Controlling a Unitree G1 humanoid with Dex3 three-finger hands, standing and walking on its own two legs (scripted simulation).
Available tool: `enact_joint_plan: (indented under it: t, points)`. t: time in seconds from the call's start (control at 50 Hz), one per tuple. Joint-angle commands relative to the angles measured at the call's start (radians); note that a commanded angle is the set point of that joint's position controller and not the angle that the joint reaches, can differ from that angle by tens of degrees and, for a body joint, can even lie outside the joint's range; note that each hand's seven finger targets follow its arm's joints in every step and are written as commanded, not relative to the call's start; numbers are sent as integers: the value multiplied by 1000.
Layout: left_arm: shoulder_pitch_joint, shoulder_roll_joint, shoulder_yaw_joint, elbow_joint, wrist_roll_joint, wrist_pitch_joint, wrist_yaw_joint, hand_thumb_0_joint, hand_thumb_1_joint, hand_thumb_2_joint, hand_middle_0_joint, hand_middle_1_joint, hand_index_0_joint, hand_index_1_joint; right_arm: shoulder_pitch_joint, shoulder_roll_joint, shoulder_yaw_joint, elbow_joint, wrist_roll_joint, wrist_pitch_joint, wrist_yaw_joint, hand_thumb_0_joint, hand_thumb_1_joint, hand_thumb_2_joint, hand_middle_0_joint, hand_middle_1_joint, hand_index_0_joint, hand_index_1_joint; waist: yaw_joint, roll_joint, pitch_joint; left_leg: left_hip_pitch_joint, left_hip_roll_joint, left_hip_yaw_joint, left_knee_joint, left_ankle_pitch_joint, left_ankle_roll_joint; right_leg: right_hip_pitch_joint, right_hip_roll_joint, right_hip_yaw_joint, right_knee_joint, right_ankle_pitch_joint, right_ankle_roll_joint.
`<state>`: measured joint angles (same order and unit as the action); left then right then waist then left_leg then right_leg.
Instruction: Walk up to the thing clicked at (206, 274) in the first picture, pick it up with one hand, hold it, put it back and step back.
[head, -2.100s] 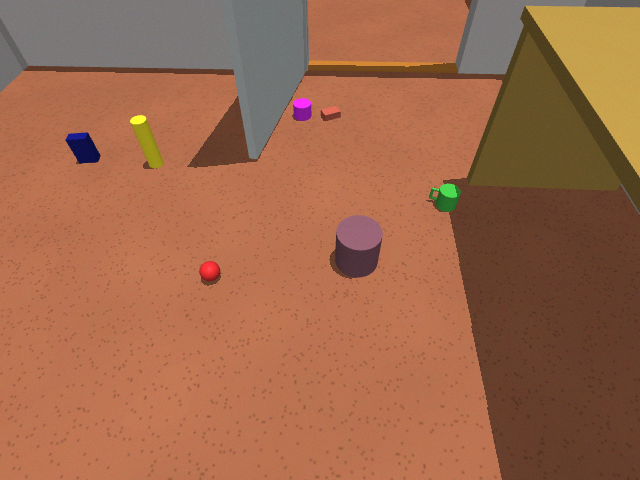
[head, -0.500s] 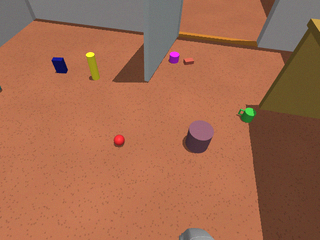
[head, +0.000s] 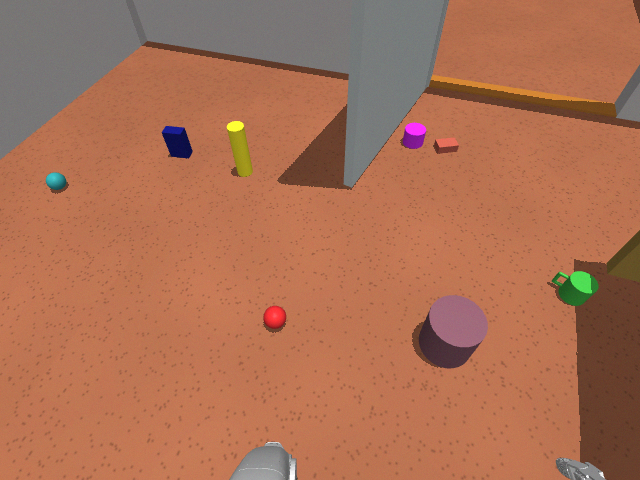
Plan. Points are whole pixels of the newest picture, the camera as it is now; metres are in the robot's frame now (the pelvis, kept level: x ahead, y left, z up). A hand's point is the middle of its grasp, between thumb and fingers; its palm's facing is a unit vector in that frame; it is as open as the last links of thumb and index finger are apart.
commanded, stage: walk up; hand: left
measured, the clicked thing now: (274, 317) +0.67 +0.20 -0.73
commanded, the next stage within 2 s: none
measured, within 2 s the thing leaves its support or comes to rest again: neither
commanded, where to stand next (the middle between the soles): +0.29 -0.02 m, yaw -1 degrees
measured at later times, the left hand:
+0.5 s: hand (172, 397) +0.24 +0.25 -0.14, palm faces -0.07 -0.91 -0.42, open 7.4 cm
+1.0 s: hand (195, 371) +0.29 +0.24 -0.16, palm faces -0.04 -0.94 -0.34, open 7.4 cm
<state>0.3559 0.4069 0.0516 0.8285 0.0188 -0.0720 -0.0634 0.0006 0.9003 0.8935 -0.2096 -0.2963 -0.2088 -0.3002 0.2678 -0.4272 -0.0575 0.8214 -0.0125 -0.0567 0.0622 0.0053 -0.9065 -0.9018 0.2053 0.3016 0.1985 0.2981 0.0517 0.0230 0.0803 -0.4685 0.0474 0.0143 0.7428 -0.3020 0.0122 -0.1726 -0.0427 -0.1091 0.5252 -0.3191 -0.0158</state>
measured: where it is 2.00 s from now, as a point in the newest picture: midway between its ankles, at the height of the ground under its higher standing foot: (345, 465)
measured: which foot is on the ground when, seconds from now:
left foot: up 0.00-0.04, down 0.06-0.48, up 0.50-0.74, down 0.76-1.00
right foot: down 0.00-0.08, up 0.10-0.44, down 0.46-1.00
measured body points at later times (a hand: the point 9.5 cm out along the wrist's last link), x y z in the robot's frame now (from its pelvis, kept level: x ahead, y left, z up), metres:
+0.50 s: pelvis +0.16 -0.03 -0.02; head +0.18 -0.04 +0.43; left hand +0.24 +0.30 -0.11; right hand +0.19 -0.36 -0.13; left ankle +0.13 +0.12 -0.72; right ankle +0.24 -0.16 -0.74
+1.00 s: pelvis +0.21 -0.02 -0.01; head +0.23 -0.01 +0.44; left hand +0.29 +0.28 -0.14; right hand +0.30 -0.33 -0.12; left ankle +0.25 +0.10 -0.73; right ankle +0.24 -0.16 -0.73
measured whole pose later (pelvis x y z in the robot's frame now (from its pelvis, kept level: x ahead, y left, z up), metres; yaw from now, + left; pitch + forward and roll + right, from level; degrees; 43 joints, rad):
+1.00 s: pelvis +0.21 -0.02 -0.01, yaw +0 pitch -2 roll -1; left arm 0.16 0.38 -0.01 1.02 0.00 -0.02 -0.01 0.00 0.90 0.89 -0.21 -0.30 -0.21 -0.30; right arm 0.15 -0.37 0.00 0.99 0.00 0.00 0.02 0.01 -0.90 -0.90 0.21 0.30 0.20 0.30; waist 0.01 -0.01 0.08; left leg -0.31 0.03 0.01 0.63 -0.28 -0.01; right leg -0.28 -0.03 -0.02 0.60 -0.28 0.02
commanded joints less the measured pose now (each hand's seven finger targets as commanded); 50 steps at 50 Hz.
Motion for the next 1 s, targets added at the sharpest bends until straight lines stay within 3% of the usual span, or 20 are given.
enact_joint_plan:
  t: [0.0,0.04,0.06,0.08,0.12,0.2,0.3,0.4,0.42,0.44,0.46,0.48,0.58,0.7,0.72,0.76,0.78,0.86,0.9,0.98]
  points:
    - [-35,262,72,-104,-9,-17,19,0,900,900,-200,-300,-200,-300,62,-140,-64,-54,-2,-40,-8,0,-900,-900,200,300,200,300,-60,-113,-66,259,-36,83,-198,155,12,-122,-196,124,-63,180,-175]
    - [8,188,39,-116,-8,-11,20,0,900,900,-200,-300,-200,-300,195,-216,-94,-16,-11,-51,-26,0,-900,-900,200,300,200,300,-130,91,-151,530,-8,-23,-266,9,63,-274,-106,49,271,177,-113]
    - [34,116,28,-135,-16,-9,20,0,900,900,-200,-300,-200,-300,256,-320,-120,-35,-27,-56,-37,0,-900,-900,200,300,200,300,-147,304,-186,660,262,-472,-367,-144,157,-507,26,18,543,-143,-49]
    - [43,216,52,-106,-11,6,36,0,900,900,-200,-300,-200,-300,228,-358,-125,-66,4,-55,-41,0,-900,-900,200,300,200,300,-143,174,-178,556,398,-722,-479,-272,252,-520,30,145,640,-252,-45]
    - [20,252,55,-78,-13,11,40,0,900,900,-200,-300,-200,-300,134,-293,-105,-87,17,-51,-45,0,-900,-900,200,300,200,300,-99,31,-56,419,343,-522,-458,-117,250,-519,-29,221,681,-148,-44]
    - [89,209,56,-23,-14,18,21,0,900,900,-200,-300,-200,-300,69,-249,-76,-95,7,-58,-48,0,-900,-900,200,300,200,300,-50,142,-18,233,227,-196,-443,149,210,-355,-63,152,494,-47,-7]
    - [-25,192,64,-57,1,17,-6,0,900,900,-200,-300,-200,-300,95,-272,-85,-103,2,-57,-38,0,-900,-900,200,300,200,300,-84,148,-8,219,210,-157,-464,-19,222,-311,-68,95,265,30,1]
    - [59,181,69,-9,1,-8,22,0,900,900,-200,-300,-200,-300,20,-225,-55,-118,9,-24,-43,0,-900,-900,200,300,200,300,-4,70,-68,103,155,-57,-200,151,156,-5,23,37,29,144,-9]
    - [87,205,74,1,4,-19,33,0,900,900,-200,-300,-200,-300,59,-170,-36,-114,12,-19,-45,0,-900,-900,200,300,200,300,7,-39,-110,93,99,-7,-41,167,117,79,18,70,-51,142,-25]
    - [104,282,92,-6,12,-29,46,0,900,900,-200,-300,-200,-300,103,-93,-10,-121,20,-18,-49,0,-900,-900,200,300,200,300,8,-269,-147,-7,12,57,203,15,55,143,-183,355,-147,180,-78]
    - [57,330,92,-38,1,-30,51,0,900,900,-200,-300,-200,-300,119,-96,-5,-114,16,-4,-56,0,-900,-900,200,300,200,300,-11,-288,-113,-123,-59,33,266,-252,18,122,-362,631,-227,166,-203]
    - [36,347,94,-38,-10,-20,49,0,900,900,-200,-300,-200,-300,88,-191,-38,-89,8,7,-67,0,-900,-900,200,300,200,300,-1,-209,-71,-107,-16,-32,360,-305,21,41,-387,646,-197,154,-286]
    - [-62,263,55,-45,-7,-4,66,0,900,900,-200,-300,-200,-300,124,-172,-35,-2,10,19,-60,0,-900,-900,200,300,200,300,-42,-198,-78,-3,15,-28,189,-157,10,-67,-210,301,-116,281,-200]
    - [-175,244,29,-39,-19,19,70,0,900,900,-200,-300,-200,-300,88,-148,-33,55,4,25,-64,0,-900,-900,200,300,200,300,-81,-171,-118,276,-26,28,-124,76,18,-235,-195,228,20,281,-146]
    - [-184,216,18,-35,-23,25,71,0,900,900,-200,-300,-200,-300,85,-163,-37,62,-3,19,-69,0,-900,-900,200,300,200,300,-90,-129,-107,291,-8,-14,-203,107,29,-263,-179,226,55,228,-114]
    - [-137,172,5,-5,-43,39,75,0,900,900,-200,-300,-200,-300,-59,-267,-46,24,2,11,-67,0,-900,-900,200,300,200,300,-24,121,-86,127,240,-375,-365,31,153,-206,14,93,205,-77,-16]
    - [-131,203,19,39,-34,46,79,0,900,900,-200,-300,-200,-300,-103,-258,-40,30,8,14,-60,0,-900,-900,200,300,200,300,-19,107,-65,35,253,-369,-372,-25,194,-102,13,106,242,-172,-16]
    - [-145,215,12,100,-22,25,74,0,900,900,-200,-300,-200,-300,-155,-170,-2,72,13,28,-57,0,-900,-900,200,300,200,300,-17,76,-71,91,76,-139,-243,40,43,-77,-70,217,-26,68,-48]
    - [-215,232,8,108,-18,21,72,0,900,900,-200,-300,-200,-300,-115,-163,0,108,14,31,-56,0,-900,-900,200,300,200,300,-59,57,-88,185,61,-127,-259,12,34,-126,-101,234,-40,74,-60]
    - [-232,200,-10,155,-23,20,73,0,900,900,-200,-300,-200,-300,-179,-163,7,143,18,27,-55,0,-900,-900,200,300,200,300,-41,26,-115,238,88,-135,-290,133,50,-74,-64,179,-68,167,-27]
